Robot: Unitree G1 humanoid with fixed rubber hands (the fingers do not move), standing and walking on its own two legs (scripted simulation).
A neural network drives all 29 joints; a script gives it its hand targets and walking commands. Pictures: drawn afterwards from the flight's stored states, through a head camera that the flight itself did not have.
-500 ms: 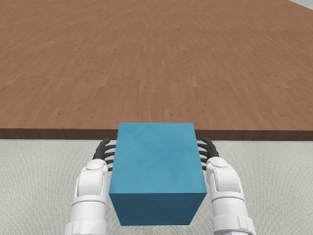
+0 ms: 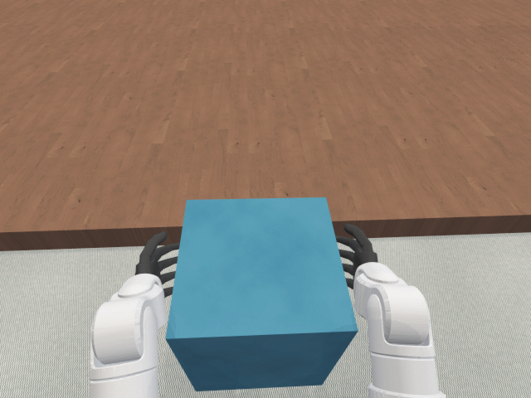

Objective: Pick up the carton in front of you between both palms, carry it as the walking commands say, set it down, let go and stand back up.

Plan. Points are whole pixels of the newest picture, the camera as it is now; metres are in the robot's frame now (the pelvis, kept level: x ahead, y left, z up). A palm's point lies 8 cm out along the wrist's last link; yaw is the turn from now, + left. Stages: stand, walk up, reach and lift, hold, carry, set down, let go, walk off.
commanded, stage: carry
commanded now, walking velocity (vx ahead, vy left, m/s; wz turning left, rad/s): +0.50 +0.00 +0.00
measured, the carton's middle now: (258, 298) +0.28 +0.01 +0.01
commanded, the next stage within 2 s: none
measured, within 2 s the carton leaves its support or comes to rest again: neither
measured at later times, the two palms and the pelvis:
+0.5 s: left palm (154, 154) +0.55 +0.21 +0.09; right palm (304, 149) +0.55 -0.09 +0.09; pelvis +0.28 +0.05 +0.00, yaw +0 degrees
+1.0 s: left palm (178, 42) +0.95 +0.21 +0.16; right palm (288, 41) +0.97 -0.09 +0.15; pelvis +0.59 +0.04 -0.01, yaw +3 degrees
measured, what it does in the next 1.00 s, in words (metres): walks ahead: right foot, then left foot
